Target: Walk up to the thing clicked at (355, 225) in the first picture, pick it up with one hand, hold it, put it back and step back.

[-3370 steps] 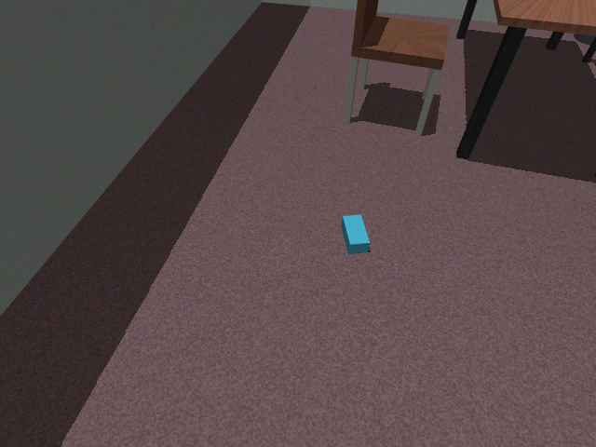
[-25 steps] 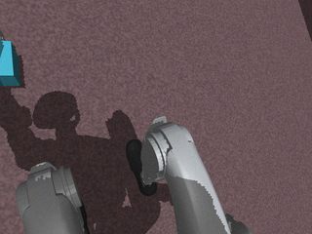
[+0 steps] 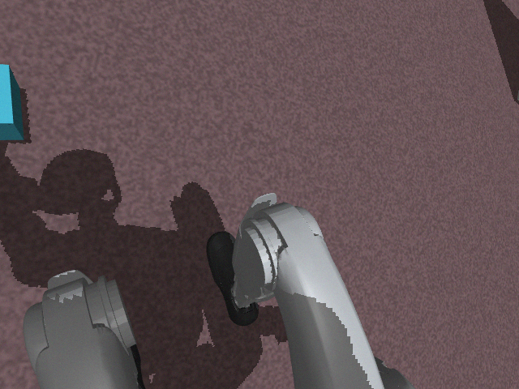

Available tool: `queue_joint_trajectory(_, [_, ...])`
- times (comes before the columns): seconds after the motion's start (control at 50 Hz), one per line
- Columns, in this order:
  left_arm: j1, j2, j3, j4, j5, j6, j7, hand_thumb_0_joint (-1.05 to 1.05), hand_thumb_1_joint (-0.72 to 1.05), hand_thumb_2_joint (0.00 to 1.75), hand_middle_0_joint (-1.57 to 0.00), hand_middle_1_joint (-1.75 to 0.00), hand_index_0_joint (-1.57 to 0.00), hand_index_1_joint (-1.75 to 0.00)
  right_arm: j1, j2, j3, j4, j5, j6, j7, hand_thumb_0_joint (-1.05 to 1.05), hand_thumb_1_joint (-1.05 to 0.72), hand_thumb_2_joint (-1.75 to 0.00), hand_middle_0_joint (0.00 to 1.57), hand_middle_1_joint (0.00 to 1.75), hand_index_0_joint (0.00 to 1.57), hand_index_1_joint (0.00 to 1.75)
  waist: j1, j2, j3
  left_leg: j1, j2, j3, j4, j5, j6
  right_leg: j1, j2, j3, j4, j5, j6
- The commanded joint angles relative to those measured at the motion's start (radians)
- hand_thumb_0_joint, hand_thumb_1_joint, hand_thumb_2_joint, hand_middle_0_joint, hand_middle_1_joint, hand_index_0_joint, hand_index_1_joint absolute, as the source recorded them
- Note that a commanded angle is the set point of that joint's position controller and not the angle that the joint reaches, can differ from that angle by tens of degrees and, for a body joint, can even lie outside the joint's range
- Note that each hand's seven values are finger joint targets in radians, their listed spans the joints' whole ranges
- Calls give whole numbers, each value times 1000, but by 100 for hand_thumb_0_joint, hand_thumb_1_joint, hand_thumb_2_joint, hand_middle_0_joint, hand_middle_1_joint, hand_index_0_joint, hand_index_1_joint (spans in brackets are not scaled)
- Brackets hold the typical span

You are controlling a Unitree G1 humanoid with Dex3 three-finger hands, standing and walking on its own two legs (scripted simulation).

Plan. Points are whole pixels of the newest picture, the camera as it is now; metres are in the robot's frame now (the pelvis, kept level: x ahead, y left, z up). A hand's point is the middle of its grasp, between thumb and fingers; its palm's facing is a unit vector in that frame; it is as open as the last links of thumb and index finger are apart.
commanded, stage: lower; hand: left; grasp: from above
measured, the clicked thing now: out of the picture +0.57 +0.24 -0.23
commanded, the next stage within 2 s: rest in 0.46 s
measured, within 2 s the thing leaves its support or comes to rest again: neither
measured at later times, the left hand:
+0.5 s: hand out of the picture +0.55 +0.21 -0.21, palm faces -0.49 +0.00 -0.87, open 11.0 cm
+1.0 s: hand out of the picture +0.56 +0.21 -0.21, palm faces -0.44 +0.00 -0.90, open 11.0 cm
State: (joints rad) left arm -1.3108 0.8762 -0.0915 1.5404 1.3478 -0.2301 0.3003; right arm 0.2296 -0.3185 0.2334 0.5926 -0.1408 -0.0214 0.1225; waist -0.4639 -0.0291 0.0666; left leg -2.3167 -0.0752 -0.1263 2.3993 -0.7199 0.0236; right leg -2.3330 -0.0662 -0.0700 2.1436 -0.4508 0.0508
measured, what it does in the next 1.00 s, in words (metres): stands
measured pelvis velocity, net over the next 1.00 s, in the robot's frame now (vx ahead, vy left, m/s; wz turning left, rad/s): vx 0.00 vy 0.00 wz -0.02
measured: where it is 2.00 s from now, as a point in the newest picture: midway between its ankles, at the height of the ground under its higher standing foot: (186, 338)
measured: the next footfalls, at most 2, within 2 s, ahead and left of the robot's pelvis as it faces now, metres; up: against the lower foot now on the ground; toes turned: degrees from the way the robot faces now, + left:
none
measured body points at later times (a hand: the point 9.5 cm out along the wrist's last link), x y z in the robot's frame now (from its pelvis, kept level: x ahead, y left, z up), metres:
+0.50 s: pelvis +0.00 +0.00 +0.00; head +0.29 +0.09 +0.32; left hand +0.57 +0.21 -0.16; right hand -0.01 -0.27 -0.05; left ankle +0.06 +0.11 -0.31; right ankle +0.16 -0.14 -0.31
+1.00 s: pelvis +0.00 +0.00 -0.01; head +0.29 +0.08 +0.32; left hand +0.58 +0.21 -0.16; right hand -0.01 -0.26 -0.06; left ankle +0.06 +0.11 -0.31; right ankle +0.16 -0.14 -0.31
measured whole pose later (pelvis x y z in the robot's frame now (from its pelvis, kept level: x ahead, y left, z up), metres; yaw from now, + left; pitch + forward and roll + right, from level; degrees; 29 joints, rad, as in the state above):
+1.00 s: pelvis +0.00 +0.00 -0.01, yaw -1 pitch +35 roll -12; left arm -1.31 0.93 -0.09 1.59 1.33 -0.22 0.36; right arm 0.21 -0.33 0.30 0.58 -0.16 -0.08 0.11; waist -0.50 -0.05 0.11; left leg -2.32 -0.07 -0.15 2.42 -0.72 0.02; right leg -2.33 -0.06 -0.09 2.15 -0.44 0.05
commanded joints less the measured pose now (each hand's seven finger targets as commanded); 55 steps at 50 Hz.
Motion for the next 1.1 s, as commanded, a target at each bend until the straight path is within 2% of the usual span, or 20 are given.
queue_joint_trajectory(0.0, [-487,185,22,-234,-22,3,49,0,70,95,-101,-83,-102,-82,243,-305,-97,23,4,16,-12,0,-92,-91,20,30,20,30,-47,569,-786,536,33,48,-324,286,-27,491,42,-97,-108,115,-87])
queue_joint_trajectory(0.06, [-475,174,24,-216,-25,10,43,0,66,98,-101,-81,-101,-81,248,-308,-97,24,5,21,-14,0,-92,-91,20,30,20,30,-46,565,-778,535,34,41,-334,293,-31,475,36,-97,-104,122,-86])
queue_joint_trajectory(0.12, [-434,127,-6,-160,-31,14,29,0,64,98,-99,-81,-98,-82,245,-311,-91,25,3,24,-16,0,-91,-90,20,30,20,30,-70,506,-720,505,37,34,-319,290,-27,458,39,-102,-112,115,-85])
queue_joint_trajectory(0.2, [-419,143,-6,-135,-49,8,12,0,63,94,-98,-81,-98,-81,245,-320,-78,19,-5,22,-21,0,-92,-90,20,30,20,30,-73,460,-664,441,34,40,-305,262,-20,479,38,-98,-124,93,-84])
queue_joint_trajectory(0.26, [-457,179,2,-199,-49,-9,4,0,61,93,-96,-82,-97,-81,240,-321,-72,10,-9,27,-25,0,-92,-90,20,30,20,30,-70,499,-704,491,36,43,-304,291,-25,519,44,-98,-122,110,-88])
queue_joint_trajectory(0.32, [-459,205,17,-212,-44,-23,16,0,65,93,-98,-82,-99,-81,246,-328,-67,4,-12,28,-26,0,-91,-90,20,30,20,30,-66,542,-758,540,38,35,-305,338,-36,533,40,-104,-107,143,-88])
queue_joint_trajectory(0.38, [-451,218,22,-200,-42,-40,35,0,66,92,-97,-84,-99,-82,238,-329,-59,3,-17,26,-29,0,-92,-90,20,30,20,30,-79,528,-726,513,36,36,-295,291,-30,523,43,-108,-117,113,-84])
queue_joint_trajectory(0.44, [-473,238,24,-235,-23,-50,62,0,65,93,-98,-83,-99,-82,230,-324,-52,6,-21,19,-29,0,-92,-90,20,30,20,30,-70,586,-764,568,39,41,-290,309,-32,533,44,-105,-105,130,-84])
queue_joint_trajectory(0.48, [-446,217,19,-191,-28,-48,78,0,67,94,-99,-83,-100,-82,221,-327,-53,4,-22,11,-29,0,-92,-90,20,30,20,30,-82,559,-717,537,38,39,-284,284,-30,507,45,-111,-108,112,-85])
queue_joint_trajectory(0.54, [-477,244,32,-203,-20,-43,107,0,69,95,-101,-82,-101,-81,219,-329,-51,8,-17,0,-33,0,-91,-90,20,30,20,30,-79,592,-745,544,40,32,-298,278,-28,500,42,-112,-105,117,-81])
queue_joint_trajectory(0.56, [-476,235,27,-204,-18,-39,115,0,61,93,-95,-77,-95,-77,224,-323,-51,9,-16,-4,-31,0,-90,-90,20,30,20,30,-81,595,-757,560,41,29,-303,283,-28,502,44,-113,-100,125,-79])
queue_joint_trajectory(0.66, [-410,180,-12,-64,-26,-20,136,0,49,86,-85,-75,-86,-74,205,-332,-40,33,-17,-24,-30,0,-90,-90,20,30,20,30,-109,507,-641,456,40,27,-291,235,-16,476,45,-119,-104,99,-74])
queue_joint_trajectory(0.76, [-451,218,-1,-122,-31,-8,139,0,51,77,-85,-77,-88,-74,203,-332,-34,20,-12,-36,-31,0,-91,-90,20,30,20,30,-95,564,-729,530,46,21,-296,294,-22,509,50,-118,-90,139,-75])
queue_joint_trajectory(0.8, [-445,214,8,-104,-35,2,142,0,53,77,-86,-79,-89,-75,207,-339,-37,19,-18,-44,-30,0,-91,-90,20,30,20,30,-96,565,-703,531,46,18,-291,302,-28,490,43,-119,-84,145,-78])
queue_joint_trajectory(0.86, [-479,245,27,-151,-32,10,140,0,50,78,-85,-77,-87,-74,212,-341,-40,18,-14,-43,-33,0,-91,-90,20,30,20,30,-93,591,-741,534,47,21,-290,313,-29,498,44,-116,-88,153,-79])
queue_joint_trajectory(0.9, [-448,201,0,-134,-39,12,126,0,47,76,-83,-76,-86,-73,196,-329,-35,17,-22,-47,-27,0,-92,-90,20,30,20,30,-96,582,-708,526,45,29,-282,289,-28,487,47,-118,-87,133,-82])
queue_joint_trajectory(0.94, [-441,232,15,-140,-32,16,117,0,45,79,-82,-77,-84,-75,209,-338,-39,20,-19,-48,-27,0,-91,-90,20,30,20,30,-97,573,-693,506,44,30,-286,288,-28,496,46,-117,-96,129,-81])
queue_joint_trajectory(0.98, [-470,267,27,-177,-33,16,111,0,42,79,-81,-74,-83,-72,207,-328,-38,15,-10,-37,-30,0,-91,-90,20,30,20,30,-75,578,-761,484,39,51,-285,277,-15,560,53,-104,-106,136,-80])
queue_joint_trajectory(1.06, [-432,231,11,-134,-45,22,85,0,46,77,-82,-75,-85,-73,219,-330,-39,20,-8,-26,-31,0,-91,-90,20,30,20,30,-91,531,-712,438,38,50,-286,266,-14,550,55,-112,-115,125,-82])
queue_joint_trajectory(1.08, [-443,241,12,-161,-49,21,79,0,45,76,-82,-74,-84,-72,213,-328,-39,18,-5,-23,-33,0,-91,-90,20,30,20,30,-80,547,-732,467,40,48,-292,275,-16,549,56,-112,-110,127,-84])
